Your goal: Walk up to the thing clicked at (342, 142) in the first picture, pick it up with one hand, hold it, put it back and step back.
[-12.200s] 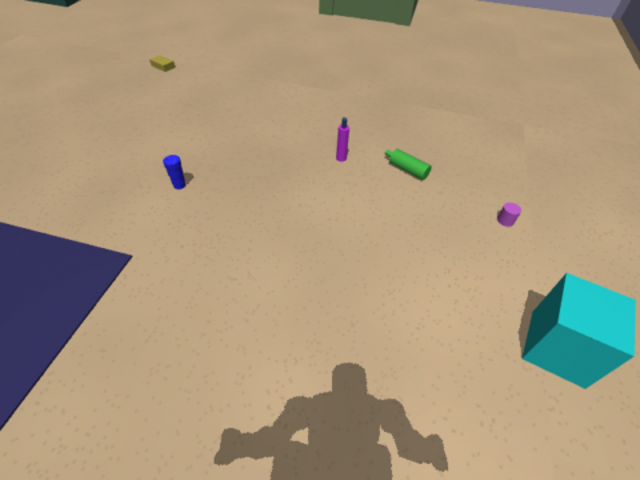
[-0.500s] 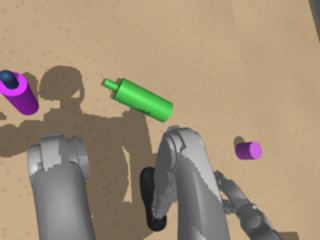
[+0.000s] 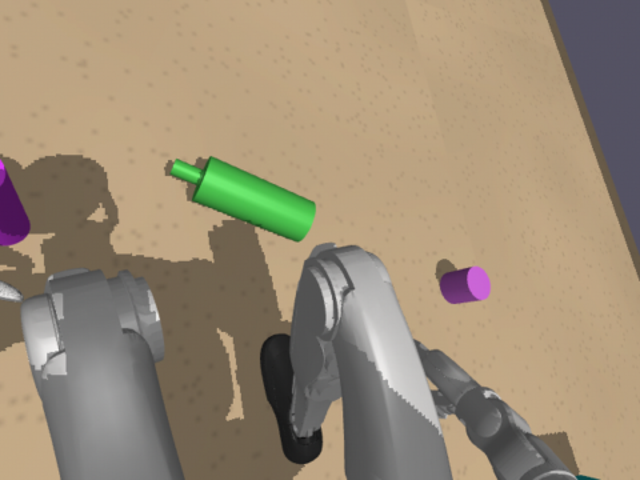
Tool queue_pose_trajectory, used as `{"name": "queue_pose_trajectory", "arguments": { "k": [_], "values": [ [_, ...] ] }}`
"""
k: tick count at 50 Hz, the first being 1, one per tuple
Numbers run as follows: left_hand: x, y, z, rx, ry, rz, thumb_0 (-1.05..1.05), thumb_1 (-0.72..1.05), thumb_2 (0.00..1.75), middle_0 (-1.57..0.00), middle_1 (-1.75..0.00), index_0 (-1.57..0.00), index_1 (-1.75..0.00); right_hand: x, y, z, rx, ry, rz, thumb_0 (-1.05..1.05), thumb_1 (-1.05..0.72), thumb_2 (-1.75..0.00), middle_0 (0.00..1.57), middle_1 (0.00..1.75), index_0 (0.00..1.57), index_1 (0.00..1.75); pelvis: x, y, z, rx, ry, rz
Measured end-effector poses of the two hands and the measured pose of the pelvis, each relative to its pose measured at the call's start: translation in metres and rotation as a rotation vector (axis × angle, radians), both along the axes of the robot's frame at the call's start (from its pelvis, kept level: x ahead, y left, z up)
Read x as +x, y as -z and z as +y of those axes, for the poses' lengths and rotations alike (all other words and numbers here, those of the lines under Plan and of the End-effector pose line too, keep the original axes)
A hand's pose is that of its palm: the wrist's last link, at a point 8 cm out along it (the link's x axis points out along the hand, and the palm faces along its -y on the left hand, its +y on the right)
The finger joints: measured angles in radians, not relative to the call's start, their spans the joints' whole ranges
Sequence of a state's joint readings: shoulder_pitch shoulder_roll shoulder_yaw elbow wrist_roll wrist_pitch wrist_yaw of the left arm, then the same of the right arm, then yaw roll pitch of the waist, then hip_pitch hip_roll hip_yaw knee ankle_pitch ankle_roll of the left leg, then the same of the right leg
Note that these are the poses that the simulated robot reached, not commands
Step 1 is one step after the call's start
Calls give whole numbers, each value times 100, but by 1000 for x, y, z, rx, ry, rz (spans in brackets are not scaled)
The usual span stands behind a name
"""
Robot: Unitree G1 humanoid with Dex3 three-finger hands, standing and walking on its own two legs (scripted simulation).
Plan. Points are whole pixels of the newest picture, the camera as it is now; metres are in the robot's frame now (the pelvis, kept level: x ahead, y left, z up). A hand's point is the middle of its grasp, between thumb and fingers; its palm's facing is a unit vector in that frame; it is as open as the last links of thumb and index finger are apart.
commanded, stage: close in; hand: left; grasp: from the side
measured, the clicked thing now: out of the picture +0.43 +0.29 -0.16
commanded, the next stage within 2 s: rest palm in 0.22 s
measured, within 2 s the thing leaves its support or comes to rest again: leaves its support in 1.34 s
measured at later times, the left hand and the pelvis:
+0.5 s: hand out of the picture +0.41 +0.27 -0.15, palm faces +0.23 -0.97 +0.02, open 16.5 cm; pelvis +0.00 +0.01 +0.00, yaw -1 degrees
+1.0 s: hand out of the picture +0.43 +0.27 -0.16, palm faces +0.26 -0.97 +0.01, open 8.1 cm; pelvis +0.00 +0.01 +0.00, yaw -2 degrees
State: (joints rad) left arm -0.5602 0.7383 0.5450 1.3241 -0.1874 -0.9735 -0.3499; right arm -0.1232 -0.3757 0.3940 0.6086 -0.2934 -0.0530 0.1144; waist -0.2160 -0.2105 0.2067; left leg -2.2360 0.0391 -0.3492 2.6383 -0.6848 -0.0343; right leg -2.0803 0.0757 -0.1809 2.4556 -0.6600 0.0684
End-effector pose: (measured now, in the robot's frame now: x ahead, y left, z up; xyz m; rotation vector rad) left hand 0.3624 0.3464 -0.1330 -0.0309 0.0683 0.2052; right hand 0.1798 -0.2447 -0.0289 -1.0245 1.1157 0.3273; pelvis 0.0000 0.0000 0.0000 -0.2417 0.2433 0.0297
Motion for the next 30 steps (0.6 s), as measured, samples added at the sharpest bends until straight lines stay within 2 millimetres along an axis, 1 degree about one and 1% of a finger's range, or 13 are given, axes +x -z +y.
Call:
{"name": "queue_pose_trajectory", "arguments": {
  "k": [7, 19, 25, 30],
  "values": [
    [4, 8, -12, -8, -12, -15, -2, -55, 3, -5, -7, -6, -6, -7, -4, 1, -26, -7, 18, 0, -93, -90, 21, 30, 20, 30, -2, 2, 2, -10, 7, -21],
    [12, 16, -21, 11, -12, -26, -2, -47, 8, -5, -7, -6, -6, -14, -3, 7, -46, -20, 63, 0, -92, -90, 21, 30, 20, 30, -3, 3, 5, -29, 11, -32],
    [16, 22, -24, 5, -30, -22, -2, -38, 14, -11, -10, -11, -10, -14, -3, 9, -55, -31, 76, 0, -91, -90, 21, 30, 20, 30, -2, 3, 6, -36, 16, -34],
    [20, 24, -25, 9, -38, -33, -1, -23, 24, -22, -20, -21, -20, -13, -4, 11, -65, -40, 86, 0, -90, -90, 21, 30, 20, 30, -2, 3, 6, -40, 18, -38]
  ]
}}
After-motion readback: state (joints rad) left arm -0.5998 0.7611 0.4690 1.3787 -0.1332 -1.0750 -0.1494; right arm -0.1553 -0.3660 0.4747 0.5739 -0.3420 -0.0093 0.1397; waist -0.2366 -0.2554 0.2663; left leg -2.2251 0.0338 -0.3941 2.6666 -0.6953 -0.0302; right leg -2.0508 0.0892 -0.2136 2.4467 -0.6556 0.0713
